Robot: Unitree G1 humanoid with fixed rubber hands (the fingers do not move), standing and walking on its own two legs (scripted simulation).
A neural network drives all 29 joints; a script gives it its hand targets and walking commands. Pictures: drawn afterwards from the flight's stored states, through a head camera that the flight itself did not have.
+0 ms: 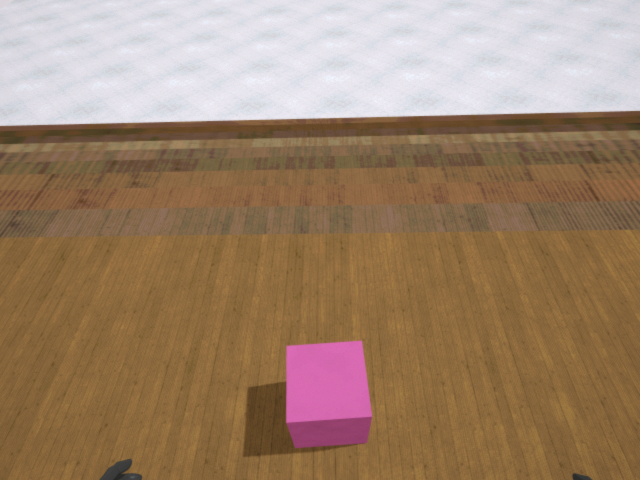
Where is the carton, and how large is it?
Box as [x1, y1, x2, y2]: [286, 341, 371, 447]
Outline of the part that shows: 361,341 286,346 286,423 295,447 366,442 371,419 371,411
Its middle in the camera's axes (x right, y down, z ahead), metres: +0.02 +0.45 +1.10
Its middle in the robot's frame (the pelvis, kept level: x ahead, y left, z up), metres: +0.45 +0.04 -0.66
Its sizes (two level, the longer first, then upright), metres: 0.210 0.200 0.250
